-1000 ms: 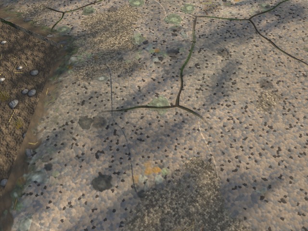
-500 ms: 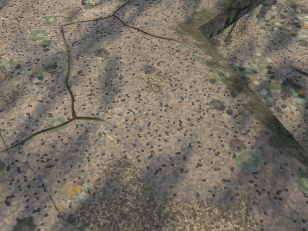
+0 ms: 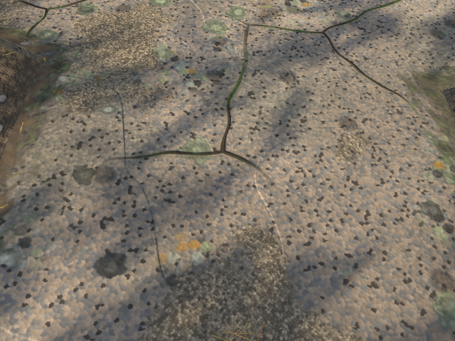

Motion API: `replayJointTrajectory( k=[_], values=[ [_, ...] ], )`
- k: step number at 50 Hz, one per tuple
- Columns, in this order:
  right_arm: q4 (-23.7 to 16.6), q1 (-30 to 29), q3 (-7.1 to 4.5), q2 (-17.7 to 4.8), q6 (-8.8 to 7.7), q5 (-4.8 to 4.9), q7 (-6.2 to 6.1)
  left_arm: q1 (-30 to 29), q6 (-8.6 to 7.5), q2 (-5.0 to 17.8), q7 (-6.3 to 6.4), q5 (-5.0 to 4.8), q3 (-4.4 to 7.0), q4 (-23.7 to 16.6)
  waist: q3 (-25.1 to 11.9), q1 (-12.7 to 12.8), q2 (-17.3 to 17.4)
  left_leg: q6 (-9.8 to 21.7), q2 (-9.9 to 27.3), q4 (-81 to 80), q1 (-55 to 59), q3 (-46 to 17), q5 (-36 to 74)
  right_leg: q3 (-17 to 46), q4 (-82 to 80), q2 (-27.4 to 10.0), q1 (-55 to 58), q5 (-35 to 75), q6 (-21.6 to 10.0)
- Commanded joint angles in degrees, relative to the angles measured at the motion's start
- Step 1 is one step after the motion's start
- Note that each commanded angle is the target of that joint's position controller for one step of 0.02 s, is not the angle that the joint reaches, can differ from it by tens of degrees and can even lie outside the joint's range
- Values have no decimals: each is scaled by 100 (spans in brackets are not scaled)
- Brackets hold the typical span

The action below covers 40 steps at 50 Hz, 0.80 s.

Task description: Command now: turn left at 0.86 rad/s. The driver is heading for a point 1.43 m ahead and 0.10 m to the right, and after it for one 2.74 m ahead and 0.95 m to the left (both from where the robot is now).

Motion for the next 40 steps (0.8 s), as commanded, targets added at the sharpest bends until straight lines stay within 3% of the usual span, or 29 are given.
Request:
replayJointTrajectory(
  k=[1,2,3,5,6,9,13,14,16,19,21,25,31,32,33,34,35,36,37,38,39,40],
  values=[
    [-185,1382,-514,-1684,-156,43,-162,-667,55,384,4,134,50,-886,-859,-661,1341,1526,2068,-1945,1769,-3688,2889,1595,2475,617,-2370,-1516,310],
    [-212,1074,-434,-1484,-137,30,-207,-512,67,372,25,71,43,-833,-741,-445,1117,1523,1866,-1945,1602,-3222,2240,1807,2645,539,-2475,-1003,254],
    [-303,569,-356,-1244,-88,28,-245,-399,17,428,43,14,59,-729,-443,-206,850,1295,1477,-2023,1314,-2784,1674,1927,2448,421,-2406,-295,186],
    [-490,-63,-246,-937,-73,93,-288,-203,-26,591,75,136,109,-599,-502,30,901,1018,930,-1969,1110,-2348,1994,1903,2309,496,-2101,454,163],
    [-500,-29,-226,-922,-94,97,-265,-90,3,587,66,160,111,-548,-653,48,789,986,864,-1884,1127,-2297,2349,1920,2352,570,-1994,553,176],
    [-419,235,-282,-1087,-156,80,-226,-45,69,463,53,100,62,-553,-756,-4,592,951,732,-1766,1223,-2471,2414,2004,1964,669,-2008,607,230],
    [-342,342,-116,-781,-203,-17,-269,180,129,458,88,31,47,-334,-840,-123,884,984,838,-1857,1335,-2284,2614,1834,1422,635,-1750,631,196],
    [-254,541,-77,-709,-223,-53,-260,230,115,453,48,75,26,-291,-1014,-206,897,1022,833,-2135,1356,-2347,1239,1758,1281,601,-1586,656,151],
    [-141,631,-34,-743,-286,-131,-202,23,79,488,-100,112,30,-298,-707,-321,1199,1018,956,-2744,1248,-2732,-1355,1673,907,573,-1723,789,28],
    [-23,660,-66,-933,-454,-185,-210,-199,-26,602,-265,31,67,-298,-232,-331,969,978,1326,-3078,1394,-2835,-1952,1839,632,615,-2161,935,-171],
    [50,648,-73,-928,-598,-183,-277,-150,-113,552,-324,11,66,-263,-135,-274,801,899,1487,-3144,1677,-2568,-1818,2086,600,713,-2424,966,-308],
    [111,514,-67,-827,-797,-146,-340,-193,-191,532,-393,9,72,-327,-33,-203,692,747,1678,-3244,1847,-1887,-1393,1945,455,509,-2509,1040,-415],
    [272,509,-139,-1001,-856,-193,-309,-460,-165,534,-497,-31,43,-668,173,-202,701,575,1732,-3148,1553,-804,-1131,1252,-126,441,-1801,687,-815],
    [276,412,-133,-1015,-848,-188,-291,-246,-178,526,-484,-34,45,-624,99,-65,644,506,1620,-2843,1367,-464,-514,1057,-296,604,-1299,669,-940],
    [267,252,-125,-1048,-836,-171,-288,363,-205,553,-450,-17,79,-445,-154,279,546,412,1422,-1997,1010,15,875,755,-474,946,-367,659,-1039],
    [257,214,-71,-949,-821,-193,-287,1484,-259,778,-385,35,207,-75,-722,786,72,297,1050,-141,422,589,2669,842,-625,1288,1067,309,-1186],
    [-24,-92,75,-620,-836,-212,-264,2854,-308,1480,-254,75,428,212,-1330,1384,-1196,-38,483,2472,-1168,855,2540,3087,-1544,312,2556,-1650,-1683],
    [-391,-464,228,-103,-931,-257,-167,2535,-360,1697,-238,34,378,56,-1056,970,-1917,-211,-512,3560,-3298,-218,-882,6269,-3026,-591,3092,-2944,-2062],
    [-500,-912,230,-333,-1023,-330,-130,2066,-341,1516,-194,-10,364,-79,-636,973,-1156,-175,-130,4134,-4059,-910,-459,6461,-3149,-756,2992,-1953,-2048],
    [-434,-807,197,-606,-1103,-314,-87,1995,-352,1451,-144,13,375,-97,-662,794,-342,-141,184,3998,-3923,-967,42,5784,-2816,-691,2808,-1086,-1984],
    [-300,-572,203,-653,-1117,-339,-74,1899,-356,1372,-117,-26,367,-90,-582,555,259,-173,395,3554,-3513,-924,323,5155,-2777,-469,2306,-684,-1864],
    [-245,-451,228,-633,-1063,-394,-72,1650,-384,1220,-84,-57,305,-143,-400,344,332,-270,508,3184,-3166,-857,481,4734,-2907,-207,1768,-332,-1750]
  ],
)
Keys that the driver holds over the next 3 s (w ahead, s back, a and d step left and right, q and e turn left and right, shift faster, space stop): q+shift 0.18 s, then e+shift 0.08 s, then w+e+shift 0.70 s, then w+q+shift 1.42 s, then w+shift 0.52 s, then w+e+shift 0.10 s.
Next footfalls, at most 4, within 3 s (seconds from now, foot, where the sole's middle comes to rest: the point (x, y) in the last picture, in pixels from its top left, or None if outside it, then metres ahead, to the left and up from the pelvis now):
0.68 right None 0.26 -0.13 -0.76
1.12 left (253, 237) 0.77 -0.11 -0.76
1.54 right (329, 162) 1.09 -0.41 -0.76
1.96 left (255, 88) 1.49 -0.15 -0.76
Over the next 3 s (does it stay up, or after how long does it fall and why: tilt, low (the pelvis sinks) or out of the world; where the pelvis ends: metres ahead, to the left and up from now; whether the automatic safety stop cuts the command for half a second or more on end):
stays up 2.02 0.31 0.02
